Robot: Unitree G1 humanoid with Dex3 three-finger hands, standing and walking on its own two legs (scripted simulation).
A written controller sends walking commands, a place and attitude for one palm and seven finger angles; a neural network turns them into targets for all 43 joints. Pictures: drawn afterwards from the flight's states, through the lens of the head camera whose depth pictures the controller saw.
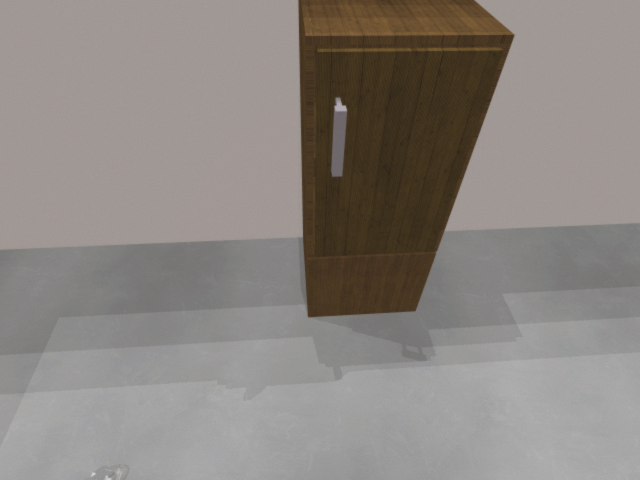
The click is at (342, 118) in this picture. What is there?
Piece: cupboard door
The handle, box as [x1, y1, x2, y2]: [331, 98, 346, 176]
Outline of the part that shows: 335,98 336,105 334,106 331,171 332,176 340,176 342,173 346,108 345,105 341,105 339,98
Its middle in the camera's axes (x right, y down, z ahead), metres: +0.03 -0.22 +0.83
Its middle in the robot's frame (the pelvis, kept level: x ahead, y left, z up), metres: +0.77 +0.01 +0.02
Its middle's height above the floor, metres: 0.79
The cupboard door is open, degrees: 0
